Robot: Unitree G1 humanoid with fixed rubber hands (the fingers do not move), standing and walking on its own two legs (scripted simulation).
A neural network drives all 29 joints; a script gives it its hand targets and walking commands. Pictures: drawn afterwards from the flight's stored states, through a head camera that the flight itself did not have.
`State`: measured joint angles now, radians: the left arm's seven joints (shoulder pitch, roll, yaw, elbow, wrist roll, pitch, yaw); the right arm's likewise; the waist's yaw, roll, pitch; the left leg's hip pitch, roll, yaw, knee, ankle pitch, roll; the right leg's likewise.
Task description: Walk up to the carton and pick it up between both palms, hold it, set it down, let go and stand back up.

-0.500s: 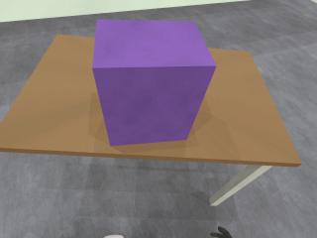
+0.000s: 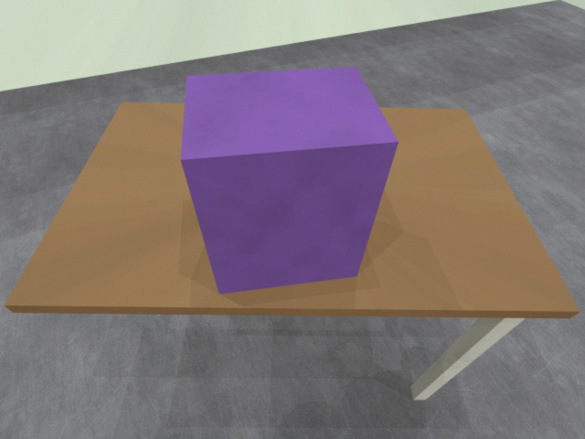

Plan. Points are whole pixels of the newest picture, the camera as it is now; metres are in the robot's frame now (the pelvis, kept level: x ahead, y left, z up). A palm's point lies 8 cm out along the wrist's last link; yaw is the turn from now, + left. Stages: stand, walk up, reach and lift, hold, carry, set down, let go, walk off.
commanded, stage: walk up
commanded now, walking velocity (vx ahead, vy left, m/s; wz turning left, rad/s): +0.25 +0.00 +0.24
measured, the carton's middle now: (282, 188) +0.45 +0.02 +0.08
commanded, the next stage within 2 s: none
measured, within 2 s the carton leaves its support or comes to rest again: neither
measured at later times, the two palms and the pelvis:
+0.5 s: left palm out of the picture +0.08 +0.28 -0.16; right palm out of the picture +0.06 -0.21 -0.13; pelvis +0.02 +0.03 -0.01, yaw +3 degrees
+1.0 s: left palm out of the picture +0.05 +0.18 -0.14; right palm out of the picture +0.08 -0.27 -0.16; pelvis +0.04 -0.04 +0.00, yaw +3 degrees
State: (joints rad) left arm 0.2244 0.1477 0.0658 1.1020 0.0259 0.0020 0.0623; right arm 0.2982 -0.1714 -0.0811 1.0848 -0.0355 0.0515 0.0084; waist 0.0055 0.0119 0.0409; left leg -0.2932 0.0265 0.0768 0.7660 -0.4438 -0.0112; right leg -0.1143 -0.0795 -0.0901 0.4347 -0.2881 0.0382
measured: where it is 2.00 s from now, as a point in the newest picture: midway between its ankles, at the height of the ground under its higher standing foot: outside the picture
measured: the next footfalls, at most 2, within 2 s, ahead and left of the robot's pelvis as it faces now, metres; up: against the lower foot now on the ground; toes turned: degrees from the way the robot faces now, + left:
left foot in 0.14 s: +0.11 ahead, +0.16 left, +0.00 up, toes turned +7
right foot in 0.64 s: +0.04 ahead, -0.13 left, +0.00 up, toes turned +5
